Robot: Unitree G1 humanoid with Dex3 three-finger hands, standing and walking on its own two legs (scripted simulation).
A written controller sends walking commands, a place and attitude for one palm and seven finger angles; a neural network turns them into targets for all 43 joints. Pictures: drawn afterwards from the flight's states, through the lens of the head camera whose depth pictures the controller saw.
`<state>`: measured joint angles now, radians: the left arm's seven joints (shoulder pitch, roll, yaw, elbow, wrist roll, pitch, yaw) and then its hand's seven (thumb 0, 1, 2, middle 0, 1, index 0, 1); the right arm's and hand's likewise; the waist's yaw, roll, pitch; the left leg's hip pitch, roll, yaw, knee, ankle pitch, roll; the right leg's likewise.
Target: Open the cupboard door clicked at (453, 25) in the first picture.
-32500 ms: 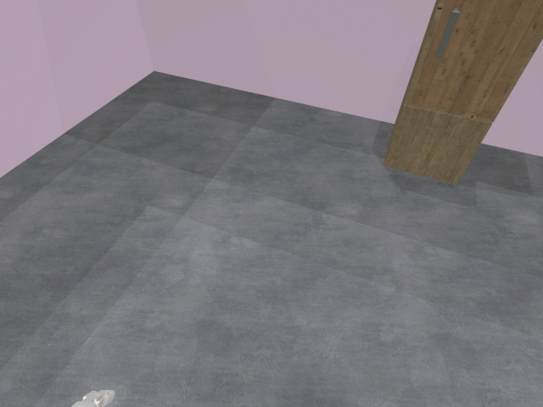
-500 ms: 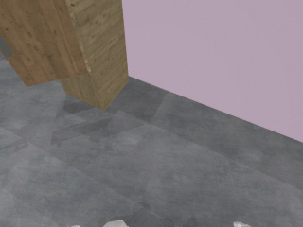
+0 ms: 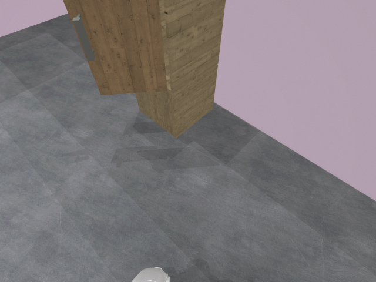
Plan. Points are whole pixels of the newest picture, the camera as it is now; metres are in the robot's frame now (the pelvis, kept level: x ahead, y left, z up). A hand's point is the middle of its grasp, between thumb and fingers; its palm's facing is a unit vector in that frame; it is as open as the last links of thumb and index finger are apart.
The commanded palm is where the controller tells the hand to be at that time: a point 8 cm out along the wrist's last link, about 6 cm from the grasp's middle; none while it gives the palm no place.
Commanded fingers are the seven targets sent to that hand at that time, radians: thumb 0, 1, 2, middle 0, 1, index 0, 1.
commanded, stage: turn to face it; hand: left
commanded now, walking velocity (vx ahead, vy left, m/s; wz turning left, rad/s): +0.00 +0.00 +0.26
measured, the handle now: (85, 37) +0.97 +0.49 -0.01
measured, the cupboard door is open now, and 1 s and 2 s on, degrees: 49 49 49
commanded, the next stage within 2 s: take the last steps up to it in 0.12 s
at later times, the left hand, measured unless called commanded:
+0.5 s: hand out of the picture +0.04 +0.22 -0.16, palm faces +0.23 -0.94 -0.24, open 7.3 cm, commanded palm none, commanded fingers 0.00 0.90 0.90 -0.20 -0.30 -0.20 -0.30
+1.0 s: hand (70, 257) +0.18 +0.31 -0.16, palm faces +0.23 -0.95 -0.21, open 7.4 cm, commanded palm none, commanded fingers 0.00 0.90 0.90 -0.20 -0.30 -0.20 -0.30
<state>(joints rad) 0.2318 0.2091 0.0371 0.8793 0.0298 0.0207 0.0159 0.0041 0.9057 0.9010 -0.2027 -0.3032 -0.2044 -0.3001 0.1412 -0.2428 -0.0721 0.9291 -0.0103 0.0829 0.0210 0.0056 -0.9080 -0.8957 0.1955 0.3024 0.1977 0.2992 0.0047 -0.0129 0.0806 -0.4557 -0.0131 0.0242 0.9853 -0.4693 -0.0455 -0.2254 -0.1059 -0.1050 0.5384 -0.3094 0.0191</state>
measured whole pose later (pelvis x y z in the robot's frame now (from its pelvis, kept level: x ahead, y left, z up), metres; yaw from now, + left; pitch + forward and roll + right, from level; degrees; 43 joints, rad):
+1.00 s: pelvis +0.16 +0.11 +0.00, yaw +12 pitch +0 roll +2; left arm 0.19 0.19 0.05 0.99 0.03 0.00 -0.03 0.01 0.91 0.90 -0.20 -0.30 -0.20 -0.30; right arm 0.31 -0.16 -0.03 1.06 -0.03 -0.04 -0.01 0.00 -0.93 -0.90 0.20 0.30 0.20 0.30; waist 0.01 -0.02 0.04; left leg -0.16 -0.01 0.12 0.38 -0.22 0.03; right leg -0.49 -0.10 -0.09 0.85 -0.32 0.01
